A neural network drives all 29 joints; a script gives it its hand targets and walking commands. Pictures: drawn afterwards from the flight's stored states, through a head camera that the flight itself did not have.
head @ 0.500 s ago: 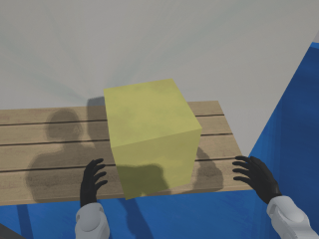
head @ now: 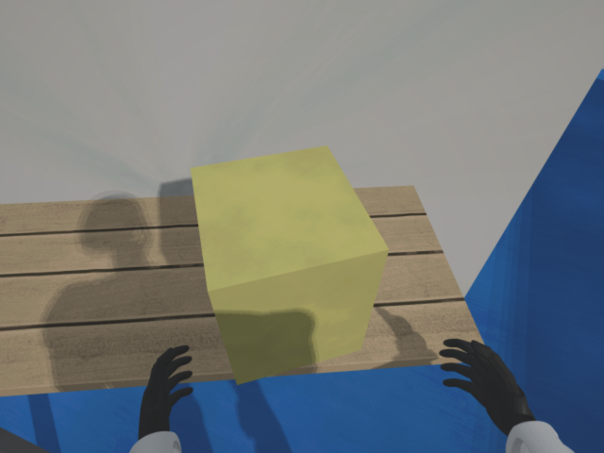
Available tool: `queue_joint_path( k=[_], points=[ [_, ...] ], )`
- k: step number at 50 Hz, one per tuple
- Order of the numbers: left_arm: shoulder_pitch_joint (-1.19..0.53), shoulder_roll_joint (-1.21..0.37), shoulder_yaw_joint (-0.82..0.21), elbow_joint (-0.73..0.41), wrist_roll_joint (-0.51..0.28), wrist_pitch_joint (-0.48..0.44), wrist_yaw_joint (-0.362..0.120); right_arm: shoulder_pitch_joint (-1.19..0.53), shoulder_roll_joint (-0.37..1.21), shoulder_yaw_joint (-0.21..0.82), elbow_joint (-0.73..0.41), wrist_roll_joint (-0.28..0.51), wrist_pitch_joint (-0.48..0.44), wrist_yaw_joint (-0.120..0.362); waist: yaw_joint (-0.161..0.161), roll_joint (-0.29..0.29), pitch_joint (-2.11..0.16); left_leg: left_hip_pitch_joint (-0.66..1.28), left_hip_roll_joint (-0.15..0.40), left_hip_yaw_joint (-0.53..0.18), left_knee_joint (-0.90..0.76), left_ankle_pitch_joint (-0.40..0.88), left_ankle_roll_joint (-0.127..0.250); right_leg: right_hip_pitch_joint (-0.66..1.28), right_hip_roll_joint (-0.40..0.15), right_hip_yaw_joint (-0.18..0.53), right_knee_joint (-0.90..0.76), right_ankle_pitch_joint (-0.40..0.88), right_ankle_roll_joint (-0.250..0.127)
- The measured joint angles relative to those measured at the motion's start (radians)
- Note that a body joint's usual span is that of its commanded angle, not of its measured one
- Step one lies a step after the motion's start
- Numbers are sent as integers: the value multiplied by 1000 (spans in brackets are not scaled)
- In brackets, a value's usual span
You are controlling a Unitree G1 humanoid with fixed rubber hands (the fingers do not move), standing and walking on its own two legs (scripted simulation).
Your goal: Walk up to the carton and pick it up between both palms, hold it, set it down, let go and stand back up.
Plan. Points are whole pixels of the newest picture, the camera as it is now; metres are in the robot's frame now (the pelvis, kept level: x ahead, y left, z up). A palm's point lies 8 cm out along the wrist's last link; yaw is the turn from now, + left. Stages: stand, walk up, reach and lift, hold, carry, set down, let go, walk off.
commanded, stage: set down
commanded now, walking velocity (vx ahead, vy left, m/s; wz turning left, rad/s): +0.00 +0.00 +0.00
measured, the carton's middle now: (281, 265) +0.39 +0.06 +0.04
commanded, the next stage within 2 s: let go in 1.02 s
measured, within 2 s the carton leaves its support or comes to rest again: neither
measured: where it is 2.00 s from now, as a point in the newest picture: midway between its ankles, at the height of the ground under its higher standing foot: outside the picture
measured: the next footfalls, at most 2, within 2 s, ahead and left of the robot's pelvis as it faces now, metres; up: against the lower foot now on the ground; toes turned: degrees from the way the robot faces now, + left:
none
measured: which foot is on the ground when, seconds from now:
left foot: down 0.00-1.00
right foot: down 0.00-1.00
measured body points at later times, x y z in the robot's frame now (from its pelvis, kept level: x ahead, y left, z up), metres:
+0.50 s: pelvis +0.02 +0.03 +0.00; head +0.01 +0.04 +0.45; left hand +0.18 +0.24 -0.05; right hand +0.20 -0.20 -0.05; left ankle +0.00 +0.16 -0.75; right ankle -0.01 -0.08 -0.75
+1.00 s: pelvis +0.02 +0.04 +0.00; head +0.01 +0.05 +0.45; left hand +0.17 +0.27 -0.09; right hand +0.18 -0.18 -0.08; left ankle +0.00 +0.16 -0.75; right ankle -0.01 -0.08 -0.75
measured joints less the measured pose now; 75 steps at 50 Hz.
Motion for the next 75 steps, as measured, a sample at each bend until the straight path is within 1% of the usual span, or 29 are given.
queue_joint_path(
  k=[6,13,31,39,56,60,65,75],
  points=[
    [34,27,-5,41,-9,-14,-25,28,23,-8,33,-41,-5,-7,-1,5,-9,16,-5,1,-7,-7,7,26,-6,2,-27,3,9],
    [57,52,-18,90,-15,-25,-43,51,45,-24,79,-84,-7,-10,1,13,-16,28,-10,4,-2,-20,17,54,-11,4,-57,8,20],
    [49,100,-32,223,-19,-15,-94,50,88,-59,201,-186,-1,-26,-4,28,-15,48,-22,6,21,-47,38,103,-25,4,-97,15,42],
    [18,123,-27,293,-23,-2,-122,30,113,-69,251,-233,4,-49,-12,33,-5,48,-27,6,37,-57,44,106,-31,2,-87,7,49],
    [-77,169,-13,429,-29,51,-196,-41,157,-100,364,-316,4,-121,-30,47,26,30,-34,7,96,-87,53,90,-40,-3,-31,-22,60],
    [-97,181,-24,431,-34,45,-197,-66,161,-115,392,-323,-14,-124,-36,51,31,20,-32,10,115,-97,53,80,-39,-3,-13,-31,60],
    [-113,176,-20,444,-28,34,-203,-74,150,-104,414,-315,-31,-123,-40,58,30,27,-29,11,118,-101,52,89,-37,-3,-16,-31,60],
    [-105,165,-15,459,-22,42,-206,-64,142,-100,410,-316,-26,-126,-40,51,26,43,-26,9,110,-98,46,100,-34,-8,-14,-32,54]
  ],
)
